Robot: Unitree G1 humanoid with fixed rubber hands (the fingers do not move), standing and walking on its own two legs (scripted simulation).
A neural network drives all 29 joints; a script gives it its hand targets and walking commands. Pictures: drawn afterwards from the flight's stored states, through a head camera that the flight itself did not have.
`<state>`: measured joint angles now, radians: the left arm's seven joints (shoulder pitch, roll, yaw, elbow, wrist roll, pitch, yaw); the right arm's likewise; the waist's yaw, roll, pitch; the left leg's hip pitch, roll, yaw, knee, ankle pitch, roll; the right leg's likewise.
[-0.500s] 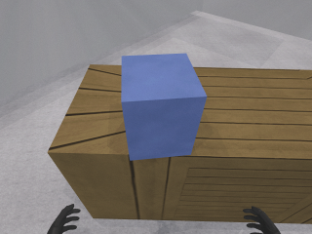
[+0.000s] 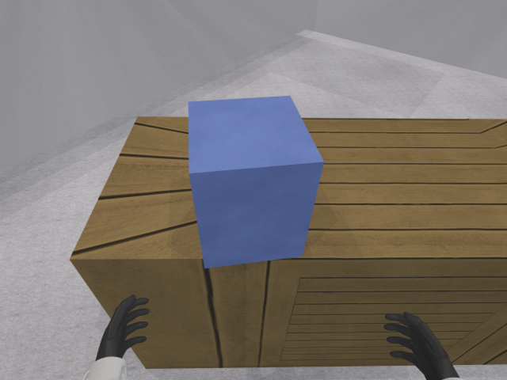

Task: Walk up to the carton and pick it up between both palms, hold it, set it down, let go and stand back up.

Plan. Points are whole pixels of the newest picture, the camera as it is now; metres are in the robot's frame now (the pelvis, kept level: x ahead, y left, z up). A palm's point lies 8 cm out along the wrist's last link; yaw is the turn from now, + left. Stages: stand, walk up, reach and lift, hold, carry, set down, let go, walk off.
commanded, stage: reach and lift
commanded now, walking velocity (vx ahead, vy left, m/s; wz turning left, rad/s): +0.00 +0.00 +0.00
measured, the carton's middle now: (247, 181) +0.48 +0.02 +0.06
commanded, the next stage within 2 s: none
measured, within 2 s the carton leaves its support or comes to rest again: neither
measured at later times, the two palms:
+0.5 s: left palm (114, 314) +0.21 +0.20 +0.05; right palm (418, 319) +0.22 -0.23 +0.04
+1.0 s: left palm (133, 263) +0.27 +0.18 +0.09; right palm (405, 269) +0.28 -0.22 +0.08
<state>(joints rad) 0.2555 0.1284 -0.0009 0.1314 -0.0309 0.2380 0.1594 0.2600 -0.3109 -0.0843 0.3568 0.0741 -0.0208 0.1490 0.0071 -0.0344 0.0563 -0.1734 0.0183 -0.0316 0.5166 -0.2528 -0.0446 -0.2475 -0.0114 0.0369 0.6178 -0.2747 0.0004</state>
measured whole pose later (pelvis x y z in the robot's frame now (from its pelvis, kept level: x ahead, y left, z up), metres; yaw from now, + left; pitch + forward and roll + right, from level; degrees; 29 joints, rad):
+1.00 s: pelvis +0.02 +0.00 +0.01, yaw +0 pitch -3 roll +2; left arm 0.06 0.07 0.00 -0.30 -0.10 0.60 0.25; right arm 0.05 -0.31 -0.02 0.00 0.29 0.19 0.03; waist 0.01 -0.03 0.05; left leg -0.15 0.02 -0.03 0.41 -0.21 -0.06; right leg -0.24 -0.01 0.04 0.53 -0.25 -0.01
